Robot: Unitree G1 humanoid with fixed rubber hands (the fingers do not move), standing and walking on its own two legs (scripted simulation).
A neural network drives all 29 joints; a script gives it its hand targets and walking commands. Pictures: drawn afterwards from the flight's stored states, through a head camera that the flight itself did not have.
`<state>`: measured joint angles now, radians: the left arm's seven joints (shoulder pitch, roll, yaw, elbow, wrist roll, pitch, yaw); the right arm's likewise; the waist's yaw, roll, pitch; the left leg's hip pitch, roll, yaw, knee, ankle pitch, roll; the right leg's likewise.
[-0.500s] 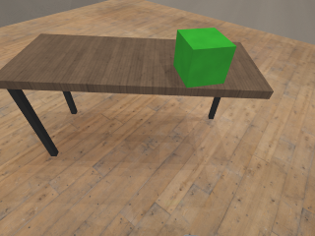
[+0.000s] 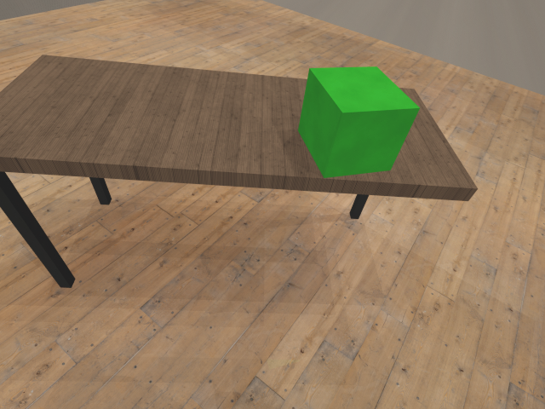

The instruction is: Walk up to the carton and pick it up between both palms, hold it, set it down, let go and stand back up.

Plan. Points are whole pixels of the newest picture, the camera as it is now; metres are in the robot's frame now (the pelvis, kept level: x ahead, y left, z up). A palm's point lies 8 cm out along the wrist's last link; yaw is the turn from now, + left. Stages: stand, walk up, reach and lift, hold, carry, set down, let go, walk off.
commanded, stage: walk up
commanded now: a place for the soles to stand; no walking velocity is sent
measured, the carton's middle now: (351, 120) +0.79 -0.18 +0.02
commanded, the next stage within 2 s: none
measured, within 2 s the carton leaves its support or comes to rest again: neither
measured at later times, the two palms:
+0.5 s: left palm (139, 377) +0.20 +0.22 -0.10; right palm out of the picture +0.15 -0.45 -0.07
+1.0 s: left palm (157, 325) +0.29 +0.22 -0.12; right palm out of the picture +0.18 -0.45 -0.03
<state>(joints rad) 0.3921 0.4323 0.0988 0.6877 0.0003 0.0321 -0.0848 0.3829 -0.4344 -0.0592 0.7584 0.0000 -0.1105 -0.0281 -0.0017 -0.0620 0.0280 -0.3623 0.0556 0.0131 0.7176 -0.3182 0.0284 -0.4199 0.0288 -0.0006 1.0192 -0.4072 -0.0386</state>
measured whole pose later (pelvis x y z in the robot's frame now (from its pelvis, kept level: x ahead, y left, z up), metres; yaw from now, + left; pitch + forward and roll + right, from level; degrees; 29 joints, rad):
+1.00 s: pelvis +0.18 -0.10 +0.00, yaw -5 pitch -4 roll -3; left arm 0.32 0.49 0.10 0.69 0.00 0.07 -0.09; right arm 0.43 -0.45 -0.05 0.76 0.00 -0.11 -0.06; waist 0.00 -0.10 0.08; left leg -0.34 0.10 0.01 0.76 -0.36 0.00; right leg -0.49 0.01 0.00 1.08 -0.41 -0.04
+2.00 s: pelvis +0.26 -0.22 -0.01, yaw -9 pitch -1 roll +0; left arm 0.28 0.49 0.09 0.69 0.00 0.05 -0.05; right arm 0.40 -0.45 -0.05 0.76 0.00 -0.06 -0.07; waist 0.00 -0.10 0.08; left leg -0.42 0.06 -0.02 0.78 -0.34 -0.01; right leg -0.40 0.00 0.00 0.81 -0.48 -0.04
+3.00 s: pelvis +0.27 -0.24 -0.02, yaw -8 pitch -2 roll +1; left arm 0.25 0.46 0.09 0.69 0.00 0.04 -0.03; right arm 0.35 -0.44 -0.03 0.76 0.00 -0.07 -0.05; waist 0.00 -0.08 0.08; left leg -0.41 0.01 -0.05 0.80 -0.36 -0.02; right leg -0.38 -0.03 -0.01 0.82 -0.42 -0.02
